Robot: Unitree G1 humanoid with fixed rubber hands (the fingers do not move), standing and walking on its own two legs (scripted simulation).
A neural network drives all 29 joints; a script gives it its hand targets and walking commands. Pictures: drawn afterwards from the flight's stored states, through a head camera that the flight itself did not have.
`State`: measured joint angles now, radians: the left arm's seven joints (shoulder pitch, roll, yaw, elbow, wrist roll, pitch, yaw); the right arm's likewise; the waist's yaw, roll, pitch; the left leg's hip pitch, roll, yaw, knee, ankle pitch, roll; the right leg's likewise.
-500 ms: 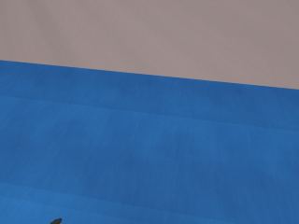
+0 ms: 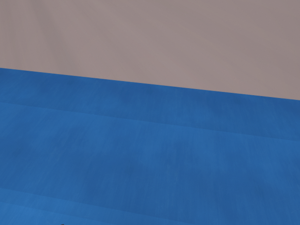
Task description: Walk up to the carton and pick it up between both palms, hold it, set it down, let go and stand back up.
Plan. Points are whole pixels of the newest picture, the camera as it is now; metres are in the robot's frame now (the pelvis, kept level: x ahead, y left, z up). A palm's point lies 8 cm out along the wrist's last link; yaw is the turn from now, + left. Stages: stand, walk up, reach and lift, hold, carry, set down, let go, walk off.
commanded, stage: stand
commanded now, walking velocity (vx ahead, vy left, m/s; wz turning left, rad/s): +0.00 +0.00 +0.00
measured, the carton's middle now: out of the picture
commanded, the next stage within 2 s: walk up in 0.80 s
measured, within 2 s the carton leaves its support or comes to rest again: neither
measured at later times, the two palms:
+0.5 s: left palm out of the picture +0.07 +0.28 -0.12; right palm out of the picture +0.07 -0.29 -0.12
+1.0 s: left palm out of the picture +0.08 +0.28 -0.12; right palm out of the picture +0.07 -0.30 -0.12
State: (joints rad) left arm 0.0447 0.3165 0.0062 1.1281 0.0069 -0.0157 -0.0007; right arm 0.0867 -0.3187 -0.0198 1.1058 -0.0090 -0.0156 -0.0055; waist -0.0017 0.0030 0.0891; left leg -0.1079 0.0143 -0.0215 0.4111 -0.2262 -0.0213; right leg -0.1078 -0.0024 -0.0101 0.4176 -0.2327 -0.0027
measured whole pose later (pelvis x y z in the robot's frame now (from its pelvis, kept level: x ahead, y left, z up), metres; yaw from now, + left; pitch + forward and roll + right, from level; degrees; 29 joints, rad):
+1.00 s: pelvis +0.00 -0.01 +0.00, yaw +0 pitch -3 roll +0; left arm 0.07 0.32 0.01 1.15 0.01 -0.02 0.00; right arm 0.11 -0.32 -0.02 1.10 -0.01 -0.01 -0.01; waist 0.00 0.01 0.08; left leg -0.10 0.04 -0.04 0.35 -0.20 -0.04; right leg -0.10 0.02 -0.02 0.36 -0.20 -0.02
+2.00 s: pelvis -0.02 +0.14 -0.04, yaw +55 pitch -3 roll -2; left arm 0.23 0.47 0.11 0.92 0.04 -0.07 0.01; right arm 0.08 -0.44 -0.09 0.74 -0.05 0.08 0.17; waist 0.07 0.03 0.08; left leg -0.42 0.07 0.02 0.82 -0.35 -0.01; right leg -0.15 -0.23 -0.38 0.75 -0.48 0.08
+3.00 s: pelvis -0.04 +0.40 -0.04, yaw +103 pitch -2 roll +1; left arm 0.21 0.48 0.06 0.88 0.02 -0.09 -0.03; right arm 0.17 -0.39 -0.05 0.77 0.01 -0.02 0.08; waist 0.00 -0.11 0.11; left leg -0.45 -0.07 -0.03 0.77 -0.28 0.02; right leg -0.42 -0.12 -0.03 1.19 -0.47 -0.03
